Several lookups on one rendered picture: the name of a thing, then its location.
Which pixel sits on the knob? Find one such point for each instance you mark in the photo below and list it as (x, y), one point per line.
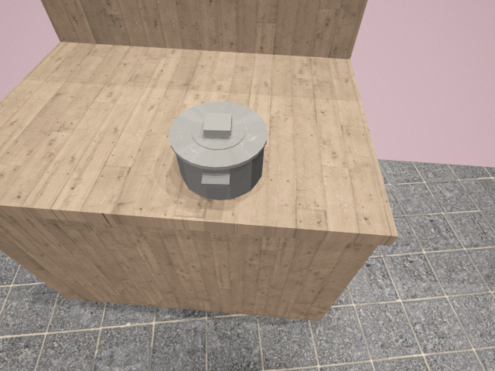
(217, 124)

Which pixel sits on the lid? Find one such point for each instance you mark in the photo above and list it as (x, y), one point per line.
(248, 138)

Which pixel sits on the table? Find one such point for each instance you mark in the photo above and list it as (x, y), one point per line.
(92, 201)

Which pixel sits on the pot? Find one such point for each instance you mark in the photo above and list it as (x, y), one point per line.
(222, 184)

